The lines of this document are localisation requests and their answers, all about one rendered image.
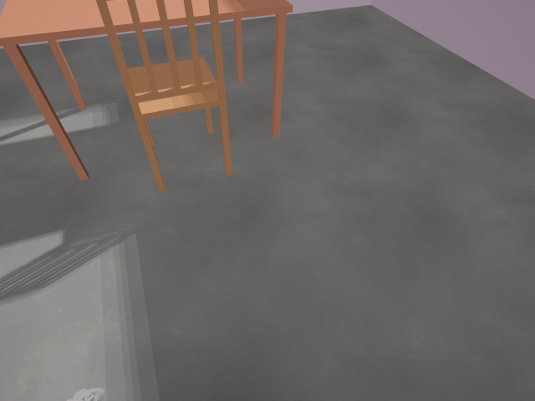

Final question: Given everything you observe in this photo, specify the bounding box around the chair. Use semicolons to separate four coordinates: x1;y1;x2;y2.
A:
96;0;232;192

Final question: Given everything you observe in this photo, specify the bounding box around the table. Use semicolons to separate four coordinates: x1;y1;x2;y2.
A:
0;0;293;180

